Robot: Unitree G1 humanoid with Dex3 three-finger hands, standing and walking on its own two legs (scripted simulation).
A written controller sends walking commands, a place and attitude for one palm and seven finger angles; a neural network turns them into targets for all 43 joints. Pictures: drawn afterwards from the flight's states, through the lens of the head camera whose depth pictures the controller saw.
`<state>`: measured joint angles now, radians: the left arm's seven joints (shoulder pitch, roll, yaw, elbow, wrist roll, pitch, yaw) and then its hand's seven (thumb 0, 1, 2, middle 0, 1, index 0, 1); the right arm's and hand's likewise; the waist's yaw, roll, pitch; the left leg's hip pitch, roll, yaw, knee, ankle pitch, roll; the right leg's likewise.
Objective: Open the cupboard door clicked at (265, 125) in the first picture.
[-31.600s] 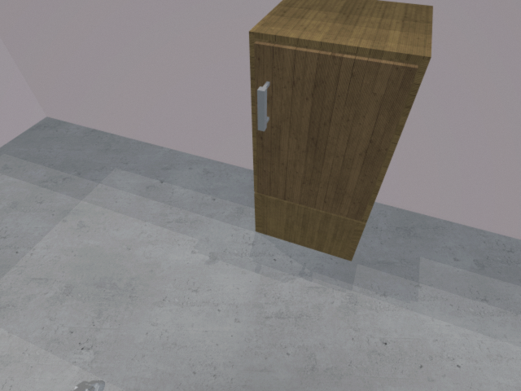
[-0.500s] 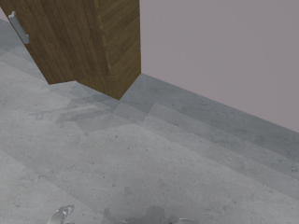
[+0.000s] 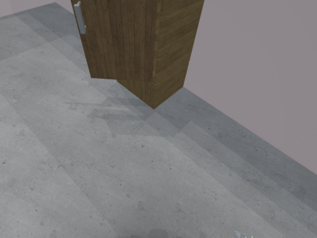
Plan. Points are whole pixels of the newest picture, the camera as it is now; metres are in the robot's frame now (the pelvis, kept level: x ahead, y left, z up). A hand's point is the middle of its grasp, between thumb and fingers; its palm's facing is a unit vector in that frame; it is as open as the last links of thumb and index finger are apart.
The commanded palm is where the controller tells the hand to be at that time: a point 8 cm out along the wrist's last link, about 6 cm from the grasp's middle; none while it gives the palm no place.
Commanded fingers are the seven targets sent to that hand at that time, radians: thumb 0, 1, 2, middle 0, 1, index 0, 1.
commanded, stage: take the last steps up to it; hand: left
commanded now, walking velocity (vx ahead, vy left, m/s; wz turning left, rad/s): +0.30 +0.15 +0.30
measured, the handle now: (81, 17) +1.04 +0.49 -0.03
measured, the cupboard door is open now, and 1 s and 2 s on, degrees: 42 42 42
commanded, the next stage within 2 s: come to a stop and stand still in 1.34 s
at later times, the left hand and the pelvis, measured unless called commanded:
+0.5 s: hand out of the picture +0.05 +0.18 -0.15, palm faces +0.21 -0.96 -0.17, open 7.4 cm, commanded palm none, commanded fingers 0.00 0.90 0.90 -0.20 -0.30 -0.20 -0.30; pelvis +0.10 +0.01 +0.02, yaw +9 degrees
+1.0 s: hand (71, 158) +0.34 +0.31 -0.14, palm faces +0.13 -0.97 -0.21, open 7.4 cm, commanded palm none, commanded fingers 0.00 0.90 0.90 -0.20 -0.30 -0.20 -0.30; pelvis +0.26 +0.12 +0.01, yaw +7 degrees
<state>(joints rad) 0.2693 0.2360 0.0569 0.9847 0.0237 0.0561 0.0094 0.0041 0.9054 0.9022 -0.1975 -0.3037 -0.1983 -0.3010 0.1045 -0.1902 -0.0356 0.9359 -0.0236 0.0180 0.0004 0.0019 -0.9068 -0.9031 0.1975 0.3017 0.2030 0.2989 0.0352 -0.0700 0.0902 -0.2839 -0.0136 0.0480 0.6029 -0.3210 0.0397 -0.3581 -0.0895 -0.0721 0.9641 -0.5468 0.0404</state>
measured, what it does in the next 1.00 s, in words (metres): walks ahead: right foot, then left foot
